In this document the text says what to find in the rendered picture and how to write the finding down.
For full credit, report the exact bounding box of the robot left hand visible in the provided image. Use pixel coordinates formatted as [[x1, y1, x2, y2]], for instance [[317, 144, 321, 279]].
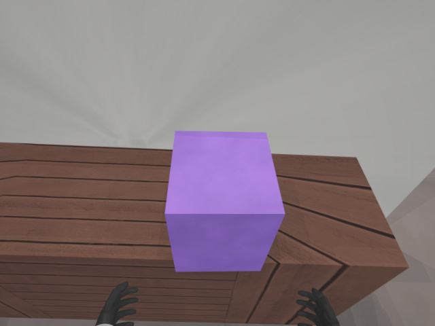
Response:
[[95, 281, 138, 326]]

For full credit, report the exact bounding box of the carton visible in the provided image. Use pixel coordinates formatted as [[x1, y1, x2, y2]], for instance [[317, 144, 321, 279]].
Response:
[[165, 131, 285, 272]]

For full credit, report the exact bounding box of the robot right hand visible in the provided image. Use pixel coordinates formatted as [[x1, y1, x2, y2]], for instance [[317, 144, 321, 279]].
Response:
[[296, 288, 340, 326]]

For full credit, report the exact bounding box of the pedestal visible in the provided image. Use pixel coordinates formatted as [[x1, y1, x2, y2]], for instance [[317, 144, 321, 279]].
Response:
[[0, 143, 409, 325]]

